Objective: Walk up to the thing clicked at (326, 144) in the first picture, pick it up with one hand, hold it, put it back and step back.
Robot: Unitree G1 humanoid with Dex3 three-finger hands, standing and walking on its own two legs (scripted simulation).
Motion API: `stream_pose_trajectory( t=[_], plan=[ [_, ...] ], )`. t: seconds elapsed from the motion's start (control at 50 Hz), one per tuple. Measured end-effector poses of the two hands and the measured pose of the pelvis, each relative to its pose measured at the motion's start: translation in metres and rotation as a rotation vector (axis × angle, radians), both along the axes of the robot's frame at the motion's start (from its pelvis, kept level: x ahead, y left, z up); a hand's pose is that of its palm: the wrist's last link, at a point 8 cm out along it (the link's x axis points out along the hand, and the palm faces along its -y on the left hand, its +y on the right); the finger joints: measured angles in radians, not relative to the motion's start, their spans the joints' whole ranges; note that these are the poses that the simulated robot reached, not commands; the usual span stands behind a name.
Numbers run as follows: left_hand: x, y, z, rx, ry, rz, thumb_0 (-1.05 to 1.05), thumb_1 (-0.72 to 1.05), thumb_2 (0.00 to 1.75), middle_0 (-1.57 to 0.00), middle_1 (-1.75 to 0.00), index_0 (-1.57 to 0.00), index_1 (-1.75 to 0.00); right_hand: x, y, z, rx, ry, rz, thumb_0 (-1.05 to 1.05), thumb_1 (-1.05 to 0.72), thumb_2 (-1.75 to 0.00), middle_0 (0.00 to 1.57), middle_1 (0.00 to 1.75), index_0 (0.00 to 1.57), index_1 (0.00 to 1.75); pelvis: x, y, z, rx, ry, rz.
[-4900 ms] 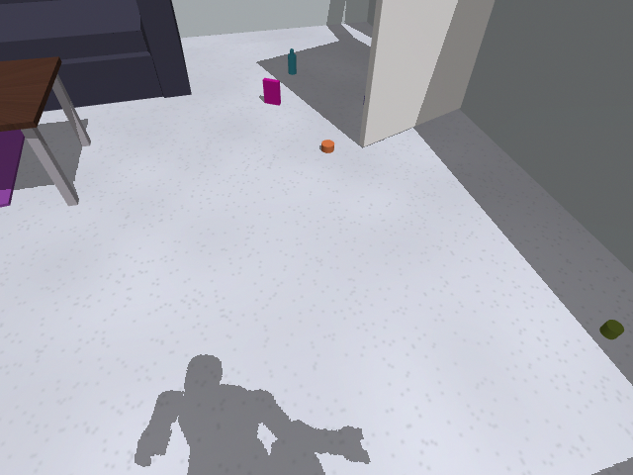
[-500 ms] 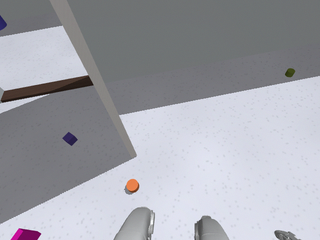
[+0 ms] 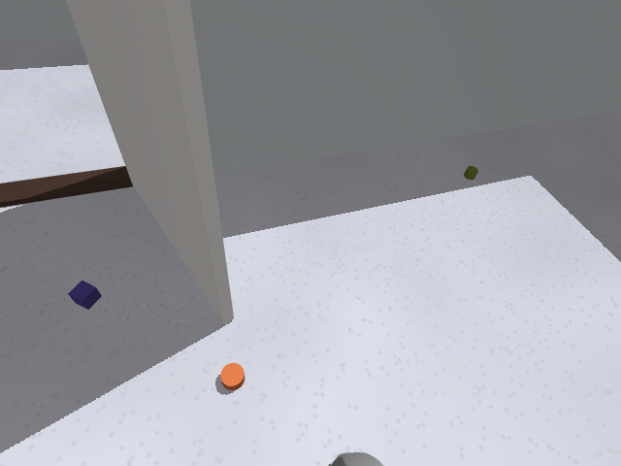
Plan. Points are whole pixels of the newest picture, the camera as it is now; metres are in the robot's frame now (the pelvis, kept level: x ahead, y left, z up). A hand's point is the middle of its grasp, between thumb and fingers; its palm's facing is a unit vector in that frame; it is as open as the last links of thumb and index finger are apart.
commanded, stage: walk up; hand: left
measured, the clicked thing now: (232, 376) +0.49 +0.16 -0.73
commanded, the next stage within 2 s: stand in 1.56 s
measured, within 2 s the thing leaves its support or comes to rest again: neither
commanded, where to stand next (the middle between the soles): +0.11 -0.07 m, yaw +0 degrees
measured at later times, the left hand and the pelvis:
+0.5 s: hand (141, 455) +0.18 +0.22 -0.14, palm faces -0.06 -0.92 -0.38, open 7.4 cm; pelvis +0.03 -0.04 -0.01, yaw -3 degrees
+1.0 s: hand out of the picture +0.14 +0.22 -0.14, palm faces -0.03 -0.94 -0.35, open 7.4 cm; pelvis +0.04 -0.04 +0.02, yaw -2 degrees
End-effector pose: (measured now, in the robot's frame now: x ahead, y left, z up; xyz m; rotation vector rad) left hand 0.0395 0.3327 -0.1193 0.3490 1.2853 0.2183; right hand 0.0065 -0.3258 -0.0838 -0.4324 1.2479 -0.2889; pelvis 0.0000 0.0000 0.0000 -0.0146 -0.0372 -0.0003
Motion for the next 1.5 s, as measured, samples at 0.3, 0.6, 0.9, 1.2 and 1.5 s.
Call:
stream_pose_trajectory(
  t=[0.3, 0.6, 0.9, 1.2, 1.5],
  plan=[
    [0.124, -0.082, 0.020, -0.016, -0.232, -0.163, 0.00, 0.90, 0.90, -0.20, -0.30, -0.20, -0.30, -0.002, -0.058, -0.018, 0.011, 0.038, -0.092, 0.00, -0.90, -0.90, 0.20, 0.30, 0.21, 0.30, 0.021, -0.046, -0.004, 0.011, -0.026, -0.051],
    [0.123, -0.070, 0.011, -0.003, -0.170, -0.079, 0.00, 0.90, 0.90, -0.20, -0.30, -0.20, -0.30, 0.067, -0.016, -0.040, 0.134, -0.026, -0.020, 0.00, -0.90, -0.90, 0.20, 0.30, 0.21, 0.30, 0.038, -0.039, -0.006, 0.014, -0.010, -0.048],
    [0.087, -0.073, 0.017, -0.015, -0.040, -0.021, 0.00, 0.90, 0.90, -0.20, -0.30, -0.20, -0.30, 0.135, -0.023, -0.019, 0.133, -0.080, 0.029, 0.00, -0.91, -0.90, 0.20, 0.30, 0.21, 0.30, 0.043, -0.041, 0.013, 0.019, 0.006, -0.031],
    [0.105, -0.073, 0.027, -0.040, -0.080, -0.025, 0.00, 0.90, 0.90, -0.20, -0.30, -0.20, -0.30, 0.135, -0.010, -0.008, 0.152, -0.071, 0.018, 0.00, -0.91, -0.90, 0.20, 0.30, 0.21, 0.30, 0.047, -0.037, 0.025, 0.011, 0.003, -0.029],
    [0.102, -0.073, 0.029, -0.038, -0.054, -0.019, 0.00, 0.90, 0.90, -0.20, -0.30, -0.20, -0.30, 0.118, -0.007, -0.011, 0.163, -0.019, -0.012, 0.00, -0.91, -0.90, 0.20, 0.30, 0.21, 0.30, 0.053, -0.036, 0.028, 0.009, 0.009, -0.022]
  ],
)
